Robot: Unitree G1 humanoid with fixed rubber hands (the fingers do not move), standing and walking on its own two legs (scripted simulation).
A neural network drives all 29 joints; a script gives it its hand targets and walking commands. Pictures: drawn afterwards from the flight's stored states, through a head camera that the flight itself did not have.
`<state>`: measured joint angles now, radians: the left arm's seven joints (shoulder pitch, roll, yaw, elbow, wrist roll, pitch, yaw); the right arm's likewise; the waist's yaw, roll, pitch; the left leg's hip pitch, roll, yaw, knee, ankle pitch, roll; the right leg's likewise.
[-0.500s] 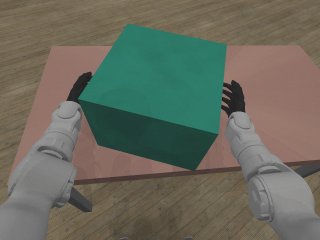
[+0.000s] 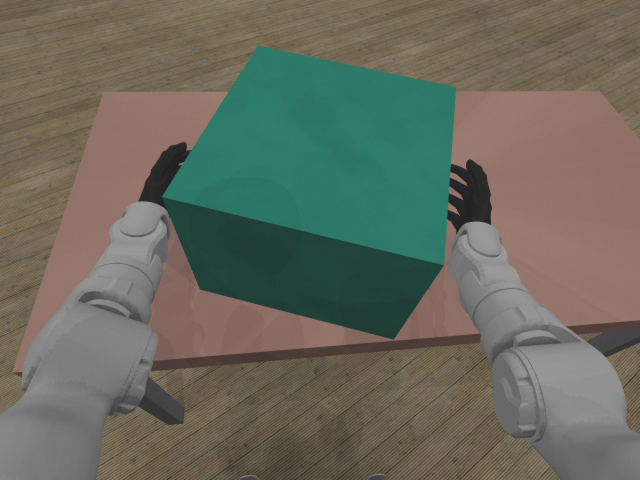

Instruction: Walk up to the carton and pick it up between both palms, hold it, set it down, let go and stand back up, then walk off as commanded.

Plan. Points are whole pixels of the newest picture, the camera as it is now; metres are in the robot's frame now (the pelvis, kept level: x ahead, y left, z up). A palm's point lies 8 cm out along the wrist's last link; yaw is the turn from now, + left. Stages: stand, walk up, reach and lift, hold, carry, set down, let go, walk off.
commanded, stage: reach and lift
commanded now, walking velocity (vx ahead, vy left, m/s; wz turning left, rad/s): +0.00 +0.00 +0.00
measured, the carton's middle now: (324, 190) +0.52 -0.01 +0.03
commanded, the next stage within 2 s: none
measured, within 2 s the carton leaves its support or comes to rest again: leaves its support in 0.84 s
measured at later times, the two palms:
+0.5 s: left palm (168, 202) +0.47 +0.20 +0.06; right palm (474, 223) +0.43 -0.20 +0.07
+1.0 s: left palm (172, 191) +0.47 +0.19 +0.08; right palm (478, 229) +0.41 -0.20 +0.07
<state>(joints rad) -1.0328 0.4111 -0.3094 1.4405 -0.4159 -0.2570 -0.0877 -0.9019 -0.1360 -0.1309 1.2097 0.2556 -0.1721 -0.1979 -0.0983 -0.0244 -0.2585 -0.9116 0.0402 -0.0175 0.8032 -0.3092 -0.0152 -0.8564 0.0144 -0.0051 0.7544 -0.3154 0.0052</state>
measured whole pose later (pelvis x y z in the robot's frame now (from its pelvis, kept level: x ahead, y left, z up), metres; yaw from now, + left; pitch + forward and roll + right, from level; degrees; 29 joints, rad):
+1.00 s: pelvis +0.01 +0.02 +0.01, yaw -1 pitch +23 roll -4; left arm -1.03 0.31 -0.13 1.53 -0.26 -0.41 -0.12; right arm -0.83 -0.09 -0.36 1.21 0.08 -0.33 -0.21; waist -0.10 0.02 -0.26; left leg -0.85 0.04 -0.02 0.74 -0.29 0.00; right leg -0.76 0.01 -0.01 0.61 -0.26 0.02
